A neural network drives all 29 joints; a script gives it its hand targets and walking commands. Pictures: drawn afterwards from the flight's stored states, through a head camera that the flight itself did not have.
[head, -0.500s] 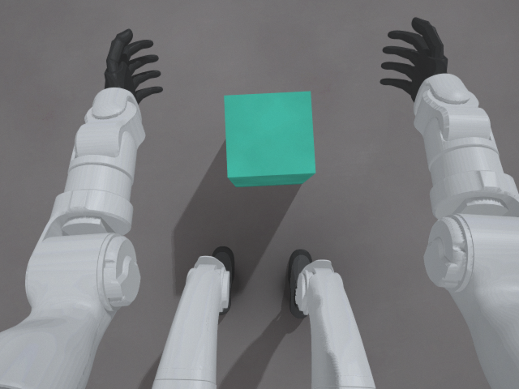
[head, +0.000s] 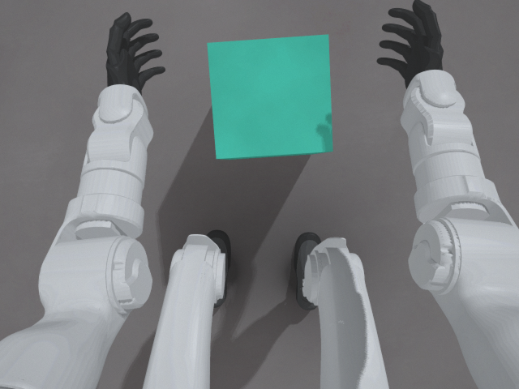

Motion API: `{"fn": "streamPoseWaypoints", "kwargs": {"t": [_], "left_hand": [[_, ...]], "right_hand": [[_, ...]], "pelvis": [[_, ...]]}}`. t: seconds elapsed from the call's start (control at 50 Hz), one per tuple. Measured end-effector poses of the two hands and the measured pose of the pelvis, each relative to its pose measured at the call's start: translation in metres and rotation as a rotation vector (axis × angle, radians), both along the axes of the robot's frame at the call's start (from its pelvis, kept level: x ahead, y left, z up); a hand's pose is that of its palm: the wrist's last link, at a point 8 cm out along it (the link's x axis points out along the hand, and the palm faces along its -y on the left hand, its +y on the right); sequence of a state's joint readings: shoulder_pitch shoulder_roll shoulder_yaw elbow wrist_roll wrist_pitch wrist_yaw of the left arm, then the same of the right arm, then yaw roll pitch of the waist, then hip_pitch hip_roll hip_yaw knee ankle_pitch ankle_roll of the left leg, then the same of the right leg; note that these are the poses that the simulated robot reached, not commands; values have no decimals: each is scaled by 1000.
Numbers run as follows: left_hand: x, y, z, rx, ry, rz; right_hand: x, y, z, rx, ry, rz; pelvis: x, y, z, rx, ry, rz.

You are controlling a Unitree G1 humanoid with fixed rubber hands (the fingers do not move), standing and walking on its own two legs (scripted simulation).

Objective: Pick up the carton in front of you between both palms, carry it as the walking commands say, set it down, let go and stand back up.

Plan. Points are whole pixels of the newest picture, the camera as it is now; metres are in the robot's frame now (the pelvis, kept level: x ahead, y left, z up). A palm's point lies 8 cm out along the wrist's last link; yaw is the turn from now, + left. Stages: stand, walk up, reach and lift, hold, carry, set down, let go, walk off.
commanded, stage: reach and lift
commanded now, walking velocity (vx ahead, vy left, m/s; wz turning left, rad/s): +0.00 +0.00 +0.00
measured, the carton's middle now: (269, 109) +0.51 -0.01 -0.42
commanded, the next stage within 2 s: none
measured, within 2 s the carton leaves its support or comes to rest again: leaves its support in 1.36 s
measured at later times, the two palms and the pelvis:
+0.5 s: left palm (173, 109) +0.49 +0.18 -0.34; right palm (365, 99) +0.51 -0.19 -0.35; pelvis -0.05 +0.00 -0.17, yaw +0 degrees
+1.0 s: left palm (184, 105) +0.50 +0.16 -0.35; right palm (350, 95) +0.52 -0.16 -0.35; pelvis -0.05 +0.00 -0.18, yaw +0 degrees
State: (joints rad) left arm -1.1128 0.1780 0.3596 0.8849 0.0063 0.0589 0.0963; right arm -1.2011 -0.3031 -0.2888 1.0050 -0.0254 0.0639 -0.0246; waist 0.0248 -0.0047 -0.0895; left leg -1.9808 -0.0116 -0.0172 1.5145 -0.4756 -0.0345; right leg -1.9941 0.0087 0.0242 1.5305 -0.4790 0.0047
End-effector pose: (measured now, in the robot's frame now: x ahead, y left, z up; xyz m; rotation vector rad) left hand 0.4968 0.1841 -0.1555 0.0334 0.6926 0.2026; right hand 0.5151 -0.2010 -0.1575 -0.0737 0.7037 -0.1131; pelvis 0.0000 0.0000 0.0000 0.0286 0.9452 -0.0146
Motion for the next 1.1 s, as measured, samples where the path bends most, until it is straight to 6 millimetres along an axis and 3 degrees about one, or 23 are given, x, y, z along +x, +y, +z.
{"fn": "streamPoseWaypoints", "kwargs": {"t": [0.12, 0.26, 0.4, 0.56, 0.64, 0.76, 0.94, 1.04, 1.1], "left_hand": [[-4, 1, -63, 6, -6, -7], [-4, 0, -110, -4, -1, 0], [-4, -6, -156, -16, 42, -12], [-2, -7, -202, -11, 58, -14], [4, -6, -206, -11, 46, -11], [13, -9, -196, -16, 22, -21], [4, -18, -194, -30, 39, -40], [6, -38, -196, -52, 29, -65], [6, -38, -195, -46, 29, -42]], "right_hand": [[-5, -4, -64, -6, -17, -3], [-2, 3, -110, 1, -19, -3], [-1, 11, -154, 7, 26, 0], [0, 10, -202, 4, 34, 6], [6, 14, -207, 5, 21, 20], [18, 23, -194, 12, -4, 33], [7, 29, -193, 18, 22, 42], [7, 43, -195, 28, 15, 60], [8, 44, -194, 16, 20, 58]], "pelvis": [[-18, 3, -61, 1, -48, -2], [-41, 4, -117, 3, -156, 0], [-52, 3, -149, 3, -231, 3], [-51, 2, -174, 2, -299, 4], [-47, 2, -179, 2, -321, 3], [-41, 2, -183, 3, -312, 5], [-42, 4, -177, 2, -284, 7], [-47, 4, -175, 2, -301, 5], [-50, 3, -175, 2, -318, 1]]}}
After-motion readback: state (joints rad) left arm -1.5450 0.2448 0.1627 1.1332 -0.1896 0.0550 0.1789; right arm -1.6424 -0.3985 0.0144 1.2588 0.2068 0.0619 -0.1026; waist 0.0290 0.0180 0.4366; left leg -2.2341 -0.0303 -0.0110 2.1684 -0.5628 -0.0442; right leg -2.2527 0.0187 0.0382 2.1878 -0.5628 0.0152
